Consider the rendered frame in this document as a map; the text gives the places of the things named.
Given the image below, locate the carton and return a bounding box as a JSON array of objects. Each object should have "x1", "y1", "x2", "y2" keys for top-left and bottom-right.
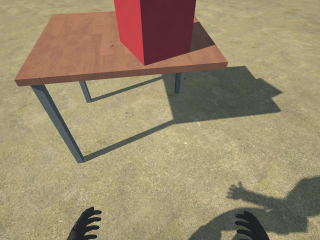
[{"x1": 114, "y1": 0, "x2": 196, "y2": 66}]

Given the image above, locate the robot right hand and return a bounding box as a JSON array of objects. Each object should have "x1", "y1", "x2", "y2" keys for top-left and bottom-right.
[{"x1": 235, "y1": 210, "x2": 270, "y2": 240}]

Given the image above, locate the robot left hand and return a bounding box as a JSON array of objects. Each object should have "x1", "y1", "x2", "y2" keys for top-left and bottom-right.
[{"x1": 67, "y1": 207, "x2": 102, "y2": 240}]

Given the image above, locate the table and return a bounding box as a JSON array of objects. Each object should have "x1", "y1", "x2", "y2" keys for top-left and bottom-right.
[{"x1": 14, "y1": 11, "x2": 228, "y2": 164}]

